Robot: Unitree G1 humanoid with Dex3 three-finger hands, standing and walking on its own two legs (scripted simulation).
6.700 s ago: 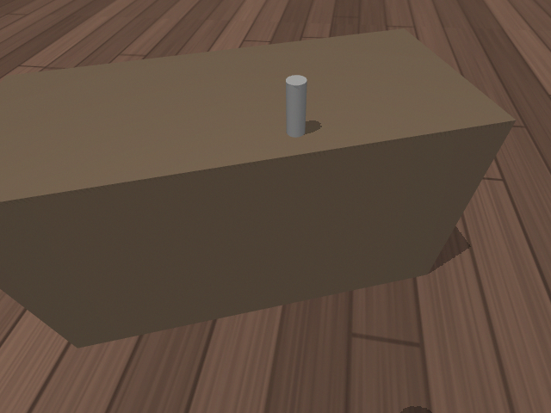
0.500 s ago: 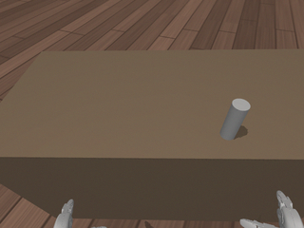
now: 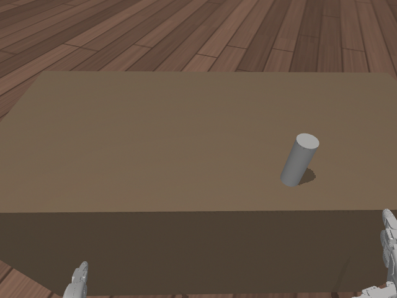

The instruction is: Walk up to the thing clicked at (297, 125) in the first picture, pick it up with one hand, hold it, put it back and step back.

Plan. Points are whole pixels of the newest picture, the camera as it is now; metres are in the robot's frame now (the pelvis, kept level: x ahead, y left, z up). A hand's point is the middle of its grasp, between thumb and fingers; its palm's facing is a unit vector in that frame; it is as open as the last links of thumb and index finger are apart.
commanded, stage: rise first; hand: right
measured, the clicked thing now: (297, 161) +0.42 -0.21 +0.04
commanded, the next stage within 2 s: go down in 0.94 s
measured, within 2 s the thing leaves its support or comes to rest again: neither
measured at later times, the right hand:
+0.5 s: hand (384, 266) +0.17 -0.25 +0.10, palm faces +0.30 +0.87 -0.39, open 17.5 cm
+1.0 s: hand (394, 263) +0.16 -0.24 +0.13, palm faces +0.31 +0.85 -0.42, open 17.5 cm
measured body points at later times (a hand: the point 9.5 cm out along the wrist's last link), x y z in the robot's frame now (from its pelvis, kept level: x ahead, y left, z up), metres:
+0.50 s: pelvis -0.02 +0.00 +0.00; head -0.02 +0.02 +0.45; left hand +0.14 +0.27 -0.09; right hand +0.15 -0.29 +0.12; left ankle -0.01 +0.12 -0.74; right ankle -0.02 -0.13 -0.74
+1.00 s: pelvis -0.03 +0.00 +0.00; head -0.03 +0.02 +0.45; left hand +0.14 +0.26 -0.09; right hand +0.14 -0.28 +0.15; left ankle -0.01 +0.12 -0.74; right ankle -0.02 -0.13 -0.74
